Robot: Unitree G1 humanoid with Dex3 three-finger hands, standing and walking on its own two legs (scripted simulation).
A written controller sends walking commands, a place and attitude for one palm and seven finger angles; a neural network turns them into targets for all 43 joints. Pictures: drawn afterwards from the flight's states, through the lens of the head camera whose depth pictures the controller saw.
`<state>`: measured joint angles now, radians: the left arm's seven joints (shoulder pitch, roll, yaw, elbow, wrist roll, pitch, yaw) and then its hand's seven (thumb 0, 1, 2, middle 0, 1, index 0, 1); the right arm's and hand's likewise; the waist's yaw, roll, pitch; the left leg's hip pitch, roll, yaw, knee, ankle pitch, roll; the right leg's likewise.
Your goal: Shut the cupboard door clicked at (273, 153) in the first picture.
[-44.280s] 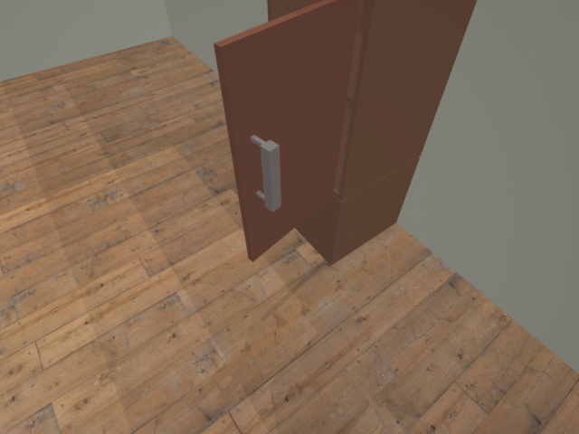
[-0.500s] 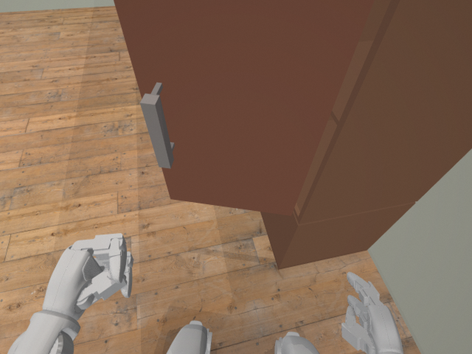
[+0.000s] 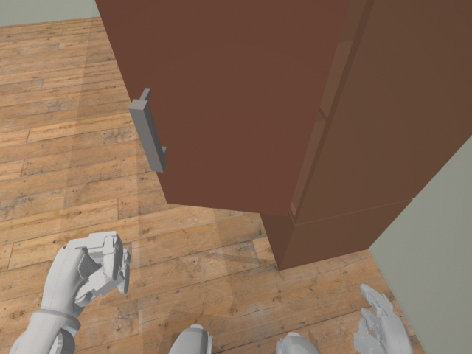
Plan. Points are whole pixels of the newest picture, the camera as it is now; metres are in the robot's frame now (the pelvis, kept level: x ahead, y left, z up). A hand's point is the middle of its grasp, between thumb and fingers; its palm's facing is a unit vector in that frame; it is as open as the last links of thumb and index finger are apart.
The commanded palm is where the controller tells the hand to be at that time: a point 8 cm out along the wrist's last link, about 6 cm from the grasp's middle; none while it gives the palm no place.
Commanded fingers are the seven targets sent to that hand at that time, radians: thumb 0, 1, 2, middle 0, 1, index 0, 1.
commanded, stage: bring the fist close to the handle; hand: left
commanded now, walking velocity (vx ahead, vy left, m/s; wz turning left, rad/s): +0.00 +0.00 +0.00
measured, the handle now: (153, 132) +0.51 +0.21 +0.07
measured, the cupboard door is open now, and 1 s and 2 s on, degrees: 69 69 66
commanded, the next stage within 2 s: push the door shut along its arc in 1.48 s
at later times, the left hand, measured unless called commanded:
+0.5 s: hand (141, 228) +0.29 +0.17 +0.08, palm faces -0.09 -1.00 -0.03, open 3.2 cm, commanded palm +0.28 +0.22 +0.07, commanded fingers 0.00 0.90 0.90 -1.30 -1.50 -1.30 -1.50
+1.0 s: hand (158, 178) +0.39 +0.17 +0.07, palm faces -0.06 -1.00 -0.04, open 3.1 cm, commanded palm +0.37 +0.22 +0.07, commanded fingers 0.00 0.90 0.90 -1.30 -1.50 -1.30 -1.50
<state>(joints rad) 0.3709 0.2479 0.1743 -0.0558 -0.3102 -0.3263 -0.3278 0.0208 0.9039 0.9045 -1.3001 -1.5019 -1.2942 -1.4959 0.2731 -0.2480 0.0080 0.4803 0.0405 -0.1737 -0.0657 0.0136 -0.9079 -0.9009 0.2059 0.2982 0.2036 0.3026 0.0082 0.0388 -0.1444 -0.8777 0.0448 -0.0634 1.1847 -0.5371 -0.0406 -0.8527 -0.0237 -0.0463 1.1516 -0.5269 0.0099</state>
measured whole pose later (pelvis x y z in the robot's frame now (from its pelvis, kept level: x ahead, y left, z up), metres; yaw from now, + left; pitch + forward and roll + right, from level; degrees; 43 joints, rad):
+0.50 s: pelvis +0.00 +0.01 +0.01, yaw +0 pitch +14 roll -2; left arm 0.09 0.24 0.12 0.08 -0.24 -0.25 -0.23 0.02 0.90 0.90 -1.30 -1.50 -1.29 -1.50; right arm 0.28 -0.24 0.04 0.50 0.03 -0.16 -0.06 0.01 -0.91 -0.90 0.21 0.30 0.21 0.30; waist -0.02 0.04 -0.14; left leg -0.87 0.03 -0.04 1.15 -0.52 -0.02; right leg -0.85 -0.03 -0.03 1.11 -0.50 0.03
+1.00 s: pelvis +0.00 +0.00 +0.01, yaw -1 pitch +16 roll +0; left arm -0.39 0.30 0.23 0.64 -0.21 -0.31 -0.27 0.02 0.90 0.90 -1.30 -1.50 -1.30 -1.50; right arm 0.27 -0.26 0.02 0.59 0.04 -0.09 -0.05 0.01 -0.91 -0.90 0.21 0.30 0.20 0.30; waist -0.04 0.03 -0.12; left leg -0.89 0.04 -0.04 1.12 -0.49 -0.04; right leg -0.89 -0.02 -0.02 1.11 -0.49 0.01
